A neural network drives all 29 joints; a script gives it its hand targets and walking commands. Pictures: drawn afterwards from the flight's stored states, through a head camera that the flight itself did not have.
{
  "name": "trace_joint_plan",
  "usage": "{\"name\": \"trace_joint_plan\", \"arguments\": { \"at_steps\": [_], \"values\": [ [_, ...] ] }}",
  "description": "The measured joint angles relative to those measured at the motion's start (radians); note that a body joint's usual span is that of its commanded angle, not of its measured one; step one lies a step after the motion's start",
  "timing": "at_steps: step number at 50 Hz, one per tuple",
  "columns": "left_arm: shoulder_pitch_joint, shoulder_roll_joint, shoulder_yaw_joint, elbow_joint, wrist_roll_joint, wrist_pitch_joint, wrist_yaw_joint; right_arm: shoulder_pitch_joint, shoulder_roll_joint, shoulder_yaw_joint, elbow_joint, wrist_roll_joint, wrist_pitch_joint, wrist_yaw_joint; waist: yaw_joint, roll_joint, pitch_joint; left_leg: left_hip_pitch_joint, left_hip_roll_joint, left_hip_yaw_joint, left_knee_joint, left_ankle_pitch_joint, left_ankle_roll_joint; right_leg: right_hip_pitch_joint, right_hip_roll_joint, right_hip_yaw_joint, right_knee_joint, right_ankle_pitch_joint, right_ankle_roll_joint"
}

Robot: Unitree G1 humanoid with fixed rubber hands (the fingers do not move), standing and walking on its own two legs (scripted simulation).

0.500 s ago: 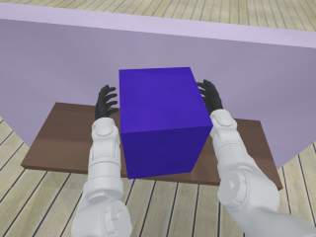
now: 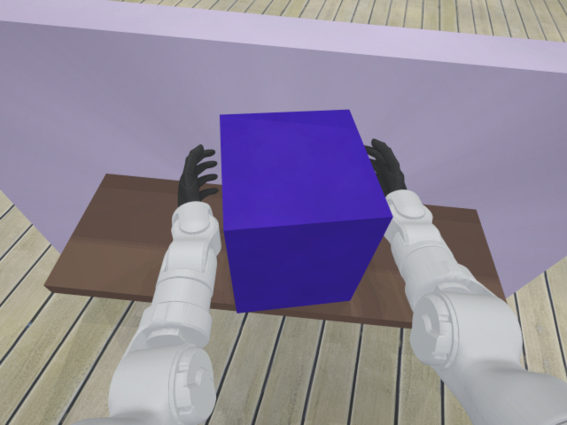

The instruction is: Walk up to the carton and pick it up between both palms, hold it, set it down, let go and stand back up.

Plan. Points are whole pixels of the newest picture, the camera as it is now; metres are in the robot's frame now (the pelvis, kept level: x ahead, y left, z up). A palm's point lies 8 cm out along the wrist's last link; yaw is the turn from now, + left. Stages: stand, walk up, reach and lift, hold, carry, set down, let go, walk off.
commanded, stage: set down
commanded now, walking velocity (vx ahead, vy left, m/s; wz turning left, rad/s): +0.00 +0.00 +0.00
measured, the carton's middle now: (290, 215) +0.42 +0.04 +0.03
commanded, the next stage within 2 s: none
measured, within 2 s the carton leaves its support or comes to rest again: neither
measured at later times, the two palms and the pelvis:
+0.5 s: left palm (184, 197) +0.39 +0.20 +0.08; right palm (421, 166) +0.48 -0.15 +0.11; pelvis -0.01 -0.01 -0.01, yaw +0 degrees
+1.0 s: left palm (159, 143) +0.39 +0.21 +0.18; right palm (453, 116) +0.48 -0.15 +0.20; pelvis -0.02 -0.01 +0.00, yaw +1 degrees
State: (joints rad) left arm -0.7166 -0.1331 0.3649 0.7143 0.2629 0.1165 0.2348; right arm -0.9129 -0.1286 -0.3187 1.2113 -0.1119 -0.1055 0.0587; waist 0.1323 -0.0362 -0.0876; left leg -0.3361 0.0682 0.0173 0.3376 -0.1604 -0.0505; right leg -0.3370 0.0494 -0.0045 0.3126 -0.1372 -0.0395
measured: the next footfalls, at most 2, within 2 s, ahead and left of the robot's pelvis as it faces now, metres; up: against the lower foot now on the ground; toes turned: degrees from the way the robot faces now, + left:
none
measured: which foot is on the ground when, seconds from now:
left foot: down 0.00-1.00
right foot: down 0.00-1.00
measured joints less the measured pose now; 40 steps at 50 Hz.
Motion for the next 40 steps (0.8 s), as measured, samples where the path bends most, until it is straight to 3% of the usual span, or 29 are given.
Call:
{"name": "trace_joint_plan", "arguments": {
  "at_steps": [5, 12, 24, 32, 40],
  "values": [
    [-0.078, 0.054, -0.116, 0.128, -0.134, -0.032, 0.055, -0.077, -0.084, 0.164, 0.098, 0.161, 0.021, -0.02, 0.037, 0.013, -0.049, -0.117, 0.013, -0.002, 0.054, -0.006, -0.004, -0.102, 0.012, -0.001, 0.017, 0.016, -0.005],
    [-0.132, 0.089, -0.178, 0.238, -0.229, -0.071, 0.054, -0.153, -0.144, 0.298, 0.165, 0.299, 0.022, -0.03, 0.066, 0.024, -0.084, -0.198, 0.021, -0.011, 0.093, -0.011, -0.01, -0.178, 0.02, -0.008, 0.049, 0.013, -0.009],
    [-0.107, 0.147, -0.176, 0.203, -0.299, -0.079, 0.015, -0.17, -0.243, 0.429, 0.131, 0.453, 0.031, -0.006, 0.061, 0.031, -0.1, -0.216, 0.025, -0.013, 0.094, -0.011, -0.017, -0.204, 0.024, -0.01, 0.066, 0.005, -0.012],
    [-0.116, 0.204, -0.197, 0.078, -0.359, 0.044, 0.001, -0.173, -0.322, 0.501, 0.043, 0.545, 0.112, 0.02, 0.067, 0.04, -0.096, -0.178, 0.024, -0.003, 0.066, -0.001, -0.015, -0.172, 0.023, -0.001, 0.045, 0.014, -0.01],
    [-0.155, 0.228, -0.202, -0.081, -0.378, 0.27, 0.003, -0.21, -0.353, 0.477, -0.046, 0.543, 0.256, 0.034, 0.065, 0.039, -0.065, -0.106, 0.019, -0.002, 0.024, 0.017, -0.016, -0.106, 0.019, -0.001, 0.017, 0.024, -0.01]
  ]
}}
